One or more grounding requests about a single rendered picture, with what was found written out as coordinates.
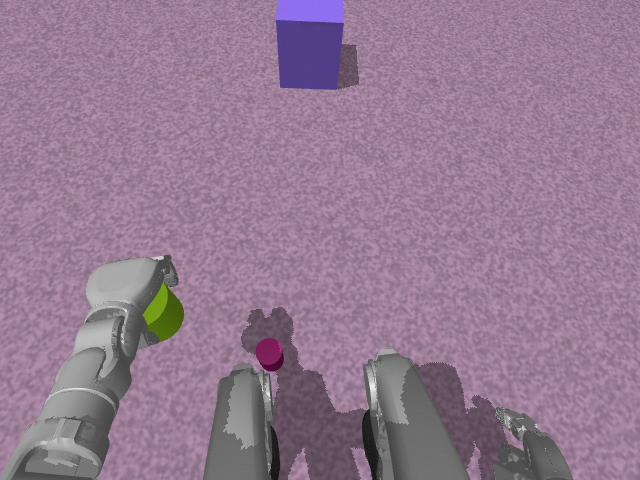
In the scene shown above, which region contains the left robot arm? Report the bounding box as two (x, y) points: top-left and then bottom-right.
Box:
(0, 301), (144, 480)

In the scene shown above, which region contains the right robot hand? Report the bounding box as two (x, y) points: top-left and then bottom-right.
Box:
(492, 407), (573, 480)

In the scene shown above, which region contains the right robot foot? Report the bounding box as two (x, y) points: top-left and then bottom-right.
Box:
(362, 409), (380, 480)

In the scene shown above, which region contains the left robot hand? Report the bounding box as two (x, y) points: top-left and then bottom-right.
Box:
(86, 255), (179, 349)

